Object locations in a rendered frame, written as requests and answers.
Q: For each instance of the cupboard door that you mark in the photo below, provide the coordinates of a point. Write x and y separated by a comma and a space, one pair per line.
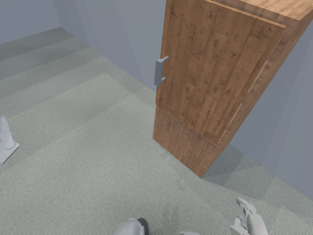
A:
215, 53

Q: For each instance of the left robot foot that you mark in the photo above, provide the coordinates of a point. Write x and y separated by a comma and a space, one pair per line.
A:
144, 223

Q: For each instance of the handle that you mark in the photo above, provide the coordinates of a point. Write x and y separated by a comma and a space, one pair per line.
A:
159, 70

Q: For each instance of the left robot thigh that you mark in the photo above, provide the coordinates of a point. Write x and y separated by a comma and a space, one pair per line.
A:
129, 228

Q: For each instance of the left robot hand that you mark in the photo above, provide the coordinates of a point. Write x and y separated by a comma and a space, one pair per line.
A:
7, 145

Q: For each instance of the right robot hand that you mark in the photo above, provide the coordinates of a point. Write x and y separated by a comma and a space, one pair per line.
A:
253, 225

